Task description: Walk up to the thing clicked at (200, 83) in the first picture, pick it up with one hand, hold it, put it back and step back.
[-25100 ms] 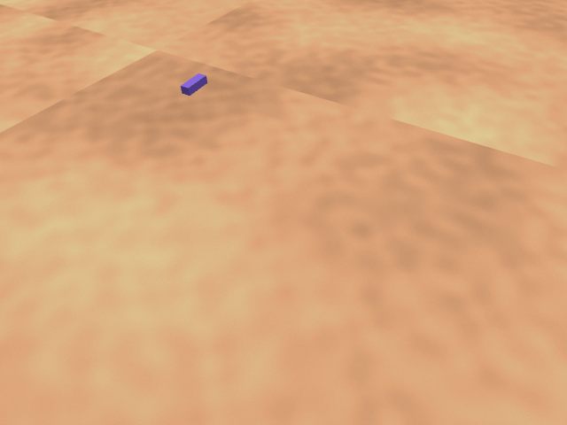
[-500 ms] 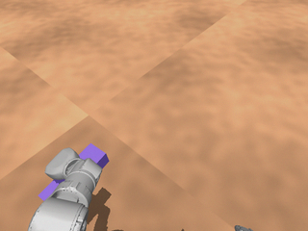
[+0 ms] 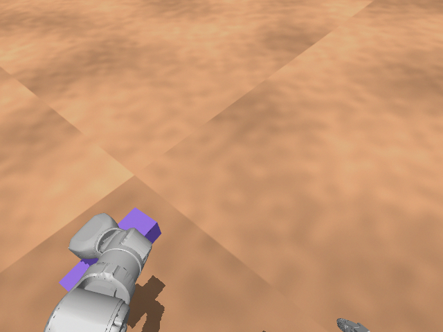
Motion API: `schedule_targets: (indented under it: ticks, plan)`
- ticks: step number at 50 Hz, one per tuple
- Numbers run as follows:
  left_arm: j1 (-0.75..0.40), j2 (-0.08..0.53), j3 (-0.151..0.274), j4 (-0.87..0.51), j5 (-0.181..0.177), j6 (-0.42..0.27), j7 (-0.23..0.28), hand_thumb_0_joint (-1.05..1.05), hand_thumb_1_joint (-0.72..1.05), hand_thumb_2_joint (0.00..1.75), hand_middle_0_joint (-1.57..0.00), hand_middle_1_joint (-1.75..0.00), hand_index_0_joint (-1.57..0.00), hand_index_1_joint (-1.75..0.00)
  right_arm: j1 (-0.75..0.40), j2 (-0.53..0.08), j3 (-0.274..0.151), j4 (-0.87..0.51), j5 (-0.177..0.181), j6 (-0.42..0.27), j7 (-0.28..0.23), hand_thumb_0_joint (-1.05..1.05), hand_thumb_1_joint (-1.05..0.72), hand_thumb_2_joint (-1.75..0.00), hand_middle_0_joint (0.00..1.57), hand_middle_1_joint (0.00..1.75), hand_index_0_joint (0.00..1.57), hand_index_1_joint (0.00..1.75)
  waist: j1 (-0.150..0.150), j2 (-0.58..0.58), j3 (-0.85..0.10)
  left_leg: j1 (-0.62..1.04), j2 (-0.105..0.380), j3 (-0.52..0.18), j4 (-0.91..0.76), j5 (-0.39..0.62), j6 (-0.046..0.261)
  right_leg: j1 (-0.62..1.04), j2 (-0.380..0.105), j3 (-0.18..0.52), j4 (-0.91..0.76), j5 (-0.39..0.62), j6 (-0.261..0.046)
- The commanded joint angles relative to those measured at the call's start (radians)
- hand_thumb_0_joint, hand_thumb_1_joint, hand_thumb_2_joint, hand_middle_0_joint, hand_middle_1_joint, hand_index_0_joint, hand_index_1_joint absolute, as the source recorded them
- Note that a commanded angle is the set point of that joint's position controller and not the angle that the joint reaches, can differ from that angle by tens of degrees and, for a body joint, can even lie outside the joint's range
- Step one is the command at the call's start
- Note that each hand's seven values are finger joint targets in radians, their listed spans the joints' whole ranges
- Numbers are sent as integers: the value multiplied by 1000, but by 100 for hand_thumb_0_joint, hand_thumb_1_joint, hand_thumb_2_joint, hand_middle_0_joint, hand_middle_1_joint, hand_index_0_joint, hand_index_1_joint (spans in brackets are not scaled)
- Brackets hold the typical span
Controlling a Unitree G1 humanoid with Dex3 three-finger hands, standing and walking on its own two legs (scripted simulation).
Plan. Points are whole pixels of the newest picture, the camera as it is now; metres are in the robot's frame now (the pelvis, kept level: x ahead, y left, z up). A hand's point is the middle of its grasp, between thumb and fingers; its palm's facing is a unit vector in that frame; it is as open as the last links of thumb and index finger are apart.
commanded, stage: hold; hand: left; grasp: from above
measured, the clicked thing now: (115, 255) +0.32 +0.24 -0.08
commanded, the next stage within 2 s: crouch in 0.98 s
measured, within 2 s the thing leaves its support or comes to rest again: neither
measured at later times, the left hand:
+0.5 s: hand (114, 259) +0.29 +0.22 -0.03, palm faces -0.21 -0.38 -0.90, open 9.8 cm
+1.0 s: hand (111, 263) +0.28 +0.22 -0.03, palm faces -0.19 -0.39 -0.90, open 9.7 cm
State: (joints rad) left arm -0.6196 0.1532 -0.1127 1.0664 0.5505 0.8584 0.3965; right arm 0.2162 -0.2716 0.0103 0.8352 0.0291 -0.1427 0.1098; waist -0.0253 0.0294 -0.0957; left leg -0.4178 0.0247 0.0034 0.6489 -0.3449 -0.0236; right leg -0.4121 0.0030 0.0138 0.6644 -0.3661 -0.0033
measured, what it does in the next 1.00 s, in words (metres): stands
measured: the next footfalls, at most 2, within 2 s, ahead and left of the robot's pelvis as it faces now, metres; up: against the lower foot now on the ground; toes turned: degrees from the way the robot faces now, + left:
none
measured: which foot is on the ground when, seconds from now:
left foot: down 0.00-1.00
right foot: down 0.00-1.00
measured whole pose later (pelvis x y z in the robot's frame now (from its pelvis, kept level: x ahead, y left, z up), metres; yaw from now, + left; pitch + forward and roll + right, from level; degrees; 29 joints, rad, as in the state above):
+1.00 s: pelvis -0.02 +0.00 +0.01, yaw +0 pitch +3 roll +0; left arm -0.61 0.11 -0.14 1.01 0.51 0.96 0.42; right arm 0.16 -0.26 0.03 0.83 0.03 -0.15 0.11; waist -0.01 0.03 -0.08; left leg -0.36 0.03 0.01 0.59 -0.29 -0.02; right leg -0.35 0.01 0.02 0.60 -0.30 0.00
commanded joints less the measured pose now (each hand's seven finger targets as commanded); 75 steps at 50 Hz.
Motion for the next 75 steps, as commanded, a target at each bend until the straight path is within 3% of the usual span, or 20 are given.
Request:
schedule_targets:
  ticks: [1,4,13,17,21,23,27,29,31,36,37,39,41,47,48,53,57,63,69,75]
  plan:
    - [-432,167,-8,-168,52,5,47,0,55,73,-91,-78,-91,-79,-39,-137,-45,-106,10,-43,0,0,-91,-90,20,30,20,30,-1,-41,-295,127,-37,38,-61,390,26,163,26,-20,-74,468,0]
    - [-437,166,-6,-186,48,9,45,0,57,75,-93,-79,-92,-80,-49,-134,-46,-105,8,-42,2,0,-91,-90,20,30,20,30,3,-41,-318,137,-38,40,-62,401,27,183,23,-15,-75,504,2]
    - [-417,175,-15,-232,60,31,45,0,58,74,-94,-78,-94,-79,-84,-128,-35,-122,11,-45,-3,0,-91,-90,20,30,20,30,22,-23,-285,152,-34,38,-99,358,26,181,29,-23,-102,407,-5]
    - [-430,157,-18,-243,41,49,45,0,61,76,-96,-79,-95,-80,-98,-125,-32,-124,11,-42,-2,0,-91,-90,20,30,20,30,15,-45,-295,154,-39,46,-92,372,32,194,22,-13,-111,462,3]
    - [-388,155,-24,-191,45,62,43,0,60,76,-97,-76,-95,-78,-115,-122,-29,-112,10,-45,-4,0,-90,-90,20,30,20,30,23,-73,-234,124,-39,47,-107,311,35,179,22,-13,-137,382,5]
    - [-407,119,-45,-228,41,60,38,0,61,78,-97,-77,-96,-79,-130,-116,-27,-124,13,-50,-1,0,-90,-90,20,30,20,30,17,-67,-257,137,-40,47,-113,303,34,188,21,-11,-141,371,4]
    - [-433,154,-31,-264,35,69,45,0,64,78,-99,-78,-98,-80,-140,-119,-23,-130,14,-52,-2,0,-90,-90,20,30,20,30,24,-48,-265,149,-41,49,-120,286,36,187,20,-10,-152,349,4]
    - [-403,119,-46,-246,35,76,46,0,62,75,-98,-75,-96,-77,-147,-112,-16,-130,15,-51,-2,0,-90,-90,20,30,20,30,14,-71,-247,148,-40,46,-124,278,38,186,21,-12,-152,340,4]
    - [-406,149,-38,-229,53,75,52,0,64,75,-98,-77,-97,-78,-147,-115,-18,-129,15,-54,-5,0,-90,-90,20,30,20,30,20,-59,-235,137,-40,47,-126,271,35,176,23,-13,-155,325,2]
    - [-444,114,-53,-307,41,75,61,0,64,79,-99,-77,-98,-79,-158,-113,-16,-134,17,-58,-5,0,-90,-90,20,30,20,30,16,-27,-280,169,-37,43,-131,266,32,181,24,-13,-154,306,-4]
    - [-423,139,-37,-270,44,83,67,0,67,76,-100,-78,-99,-79,-163,-115,-20,-137,16,-59,-6,0,-90,-90,20,30,20,30,28,-18,-269,159,-37,46,-131,271,29,183,25,-14,-151,307,-5]
    - [-445,103,-52,-269,39,84,67,0,67,78,-102,-76,-100,-78,-158,-111,-16,-134,14,-59,-5,0,-90,-90,20,30,20,30,6,-30,-265,167,-31,39,-132,274,29,168,28,-16,-145,312,-6]
    - [-452,141,-33,-256,46,85,74,0,69,81,-103,-76,-101,-78,-156,-117,-22,-127,12,-57,-5,0,-90,-90,20,30,20,30,16,-11,-258,155,-31,41,-132,272,26,168,28,-16,-144,307,-8]
    - [-468,97,-46,-249,19,92,75,0,72,81,-105,-77,-103,-79,-162,-116,-22,-129,14,-63,-1,0,-90,-90,20,30,20,30,14,-40,-262,155,-32,40,-135,262,28,172,30,-20,-154,290,-7]
    - [-449,131,-25,-217,18,96,77,0,69,81,-105,-75,-102,-78,-160,-124,-26,-128,14,-61,0,0,-90,-90,20,30,20,30,23,-33,-246,149,-31,41,-135,263,28,166,30,-19,-152,289,-9]
    - [-456,106,-34,-181,17,89,76,0,71,81,-105,-75,-103,-78,-150,-120,-26,-117,13,-65,3,0,-90,-90,20,30,20,30,12,-49,-234,135,-30,36,-138,250,27,152,31,-20,-153,272,-11]
    - [-443,110,-26,-174,8,85,80,0,70,79,-93,-89,-98,-84,-142,-124,-33,-119,13,-64,4,0,-86,-89,20,30,20,30,22,-40,-239,136,-29,37,-136,264,25,156,31,-23,-149,282,-12]
    - [-422,98,-22,-117,12,40,76,0,68,81,-93,-90,-97,-85,-99,-124,-40,-96,13,-61,1,0,-86,-89,20,30,20,30,-2,-81,-243,109,-28,43,-107,279,32,136,23,-10,-135,317,-9]
    - [-410,132,1,-24,62,-58,92,0,65,86,-93,-90,-96,-86,-16,-127,-59,-55,1,-64,-4,0,-86,-89,20,30,20,30,-25,-72,-254,35,-26,44,-35,299,30,62,19,-3,-77,354,-11]
    - [-481,155,62,86,119,-153,198,0,58,80,-89,-88,-93,-84,32,-131,-83,-37,-40,-74,9,0,-87,-89,20,30,20,30,-51,-30,-335,-181,-9,42,192,266,11,-165,24,-6,152,312,-22]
